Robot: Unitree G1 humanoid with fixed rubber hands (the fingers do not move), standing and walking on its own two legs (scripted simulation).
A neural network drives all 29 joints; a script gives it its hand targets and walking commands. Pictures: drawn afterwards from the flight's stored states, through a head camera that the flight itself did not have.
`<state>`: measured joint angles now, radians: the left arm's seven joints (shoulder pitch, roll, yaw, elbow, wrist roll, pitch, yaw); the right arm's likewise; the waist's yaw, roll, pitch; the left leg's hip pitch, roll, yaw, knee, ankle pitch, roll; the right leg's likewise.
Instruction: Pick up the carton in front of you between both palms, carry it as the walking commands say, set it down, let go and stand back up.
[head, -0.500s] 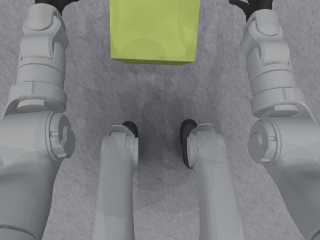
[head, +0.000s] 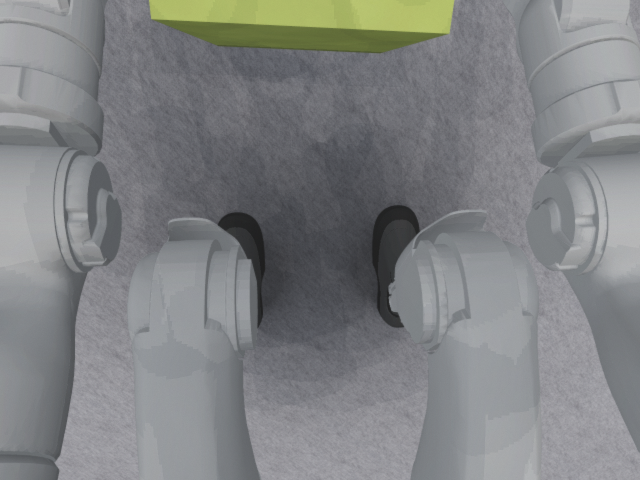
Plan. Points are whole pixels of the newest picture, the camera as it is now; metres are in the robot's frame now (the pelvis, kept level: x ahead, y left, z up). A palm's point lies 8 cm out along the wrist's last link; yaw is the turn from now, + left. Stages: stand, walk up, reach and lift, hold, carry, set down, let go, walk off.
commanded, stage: reach and lift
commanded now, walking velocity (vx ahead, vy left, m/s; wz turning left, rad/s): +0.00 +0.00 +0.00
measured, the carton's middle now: out of the picture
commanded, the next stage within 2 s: none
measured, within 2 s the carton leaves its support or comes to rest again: leaves its support in 0.82 s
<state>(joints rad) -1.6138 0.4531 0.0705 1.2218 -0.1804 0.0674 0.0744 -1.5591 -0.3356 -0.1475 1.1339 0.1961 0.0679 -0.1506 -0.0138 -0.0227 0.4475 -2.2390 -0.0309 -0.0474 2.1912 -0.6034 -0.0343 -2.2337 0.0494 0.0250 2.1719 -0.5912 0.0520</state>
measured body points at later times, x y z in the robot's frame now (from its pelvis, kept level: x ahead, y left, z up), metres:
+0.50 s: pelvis -0.01 +0.00 +0.00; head +0.37 +0.01 +0.22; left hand +0.58 +0.17 -0.19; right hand +0.57 -0.13 -0.19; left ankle +0.10 +0.13 -0.34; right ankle +0.11 -0.13 -0.34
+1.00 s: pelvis +0.00 +0.00 +0.01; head +0.33 +0.02 +0.31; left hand +0.55 +0.17 -0.10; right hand +0.56 -0.13 -0.09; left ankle +0.10 +0.13 -0.34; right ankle +0.11 -0.13 -0.34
